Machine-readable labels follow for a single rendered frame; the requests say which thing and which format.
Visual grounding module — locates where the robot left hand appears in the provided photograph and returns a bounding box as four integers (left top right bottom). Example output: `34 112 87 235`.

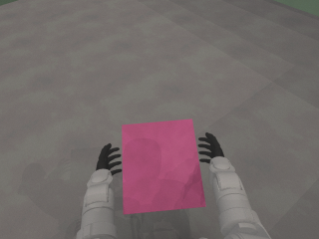
96 143 122 175

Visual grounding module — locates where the robot right forearm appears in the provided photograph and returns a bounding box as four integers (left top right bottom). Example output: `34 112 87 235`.
208 156 271 239

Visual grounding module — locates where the carton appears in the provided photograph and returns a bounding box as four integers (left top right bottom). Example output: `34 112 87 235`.
122 119 206 215

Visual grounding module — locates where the robot right hand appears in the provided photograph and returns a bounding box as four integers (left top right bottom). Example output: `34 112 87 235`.
198 132 224 163

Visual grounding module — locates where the robot left forearm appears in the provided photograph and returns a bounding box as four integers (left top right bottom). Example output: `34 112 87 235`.
76 168 118 239

